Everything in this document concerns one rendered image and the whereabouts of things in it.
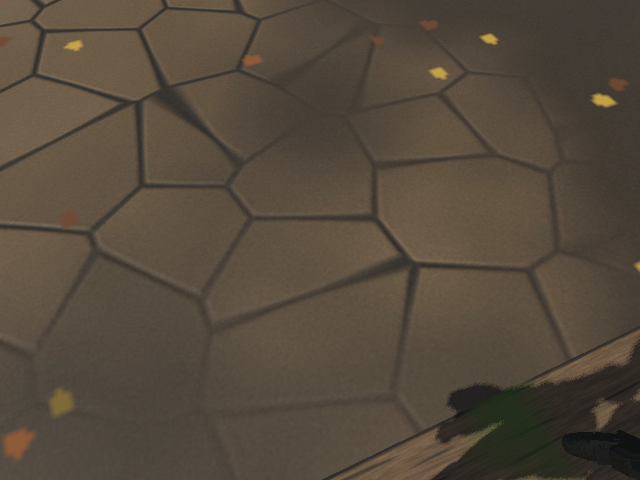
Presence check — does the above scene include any right robot hand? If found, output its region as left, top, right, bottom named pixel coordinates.
left=562, top=430, right=640, bottom=480

